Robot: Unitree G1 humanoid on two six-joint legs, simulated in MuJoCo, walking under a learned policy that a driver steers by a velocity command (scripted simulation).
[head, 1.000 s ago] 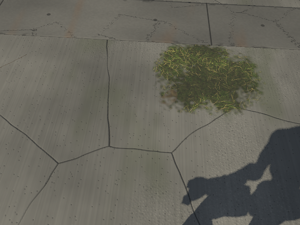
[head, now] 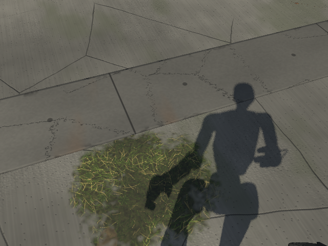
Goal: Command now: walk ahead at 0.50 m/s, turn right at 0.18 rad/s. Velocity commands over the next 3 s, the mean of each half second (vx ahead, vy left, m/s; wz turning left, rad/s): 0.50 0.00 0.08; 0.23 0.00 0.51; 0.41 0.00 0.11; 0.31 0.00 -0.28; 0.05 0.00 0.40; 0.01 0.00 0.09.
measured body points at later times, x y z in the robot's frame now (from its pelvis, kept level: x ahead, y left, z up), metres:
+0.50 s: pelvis +0.27 -0.03 +0.00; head +0.30 -0.04 +0.45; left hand +0.49 +0.22 -0.06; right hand +0.27 -0.31 -0.13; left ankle +0.11 +0.10 -0.67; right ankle +0.36 -0.14 -0.72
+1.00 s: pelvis +0.42 +0.02 +0.01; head +0.45 +0.06 +0.45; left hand +0.46 +0.34 -0.11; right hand +0.67 -0.18 -0.07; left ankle +0.46 +0.13 -0.72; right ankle +0.42 -0.14 -0.65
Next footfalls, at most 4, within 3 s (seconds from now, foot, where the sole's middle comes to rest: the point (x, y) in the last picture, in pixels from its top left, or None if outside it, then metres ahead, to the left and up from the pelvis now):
0.44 right None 0.40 -0.14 -0.76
0.88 left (137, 240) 0.50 0.14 -0.76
1.34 right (183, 204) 0.66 -0.04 -0.76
1.78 left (121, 162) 0.86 0.25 -0.76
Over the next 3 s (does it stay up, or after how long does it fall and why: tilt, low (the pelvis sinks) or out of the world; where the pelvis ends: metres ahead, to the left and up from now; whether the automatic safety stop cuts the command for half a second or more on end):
stays up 0.83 0.16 0.01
